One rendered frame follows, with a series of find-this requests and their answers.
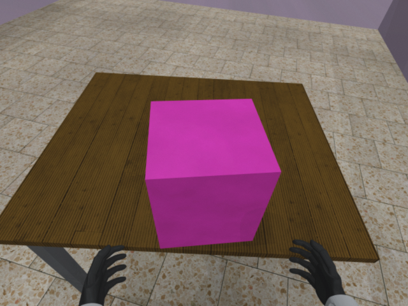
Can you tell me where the robot right hand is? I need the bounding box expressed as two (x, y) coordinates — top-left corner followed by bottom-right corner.
(289, 240), (346, 306)

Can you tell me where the table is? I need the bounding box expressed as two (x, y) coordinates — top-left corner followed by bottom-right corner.
(0, 72), (380, 293)

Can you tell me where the carton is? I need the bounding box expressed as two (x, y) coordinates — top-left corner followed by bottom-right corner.
(145, 99), (281, 249)

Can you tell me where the robot left hand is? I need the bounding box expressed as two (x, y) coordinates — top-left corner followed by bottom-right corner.
(78, 245), (126, 306)

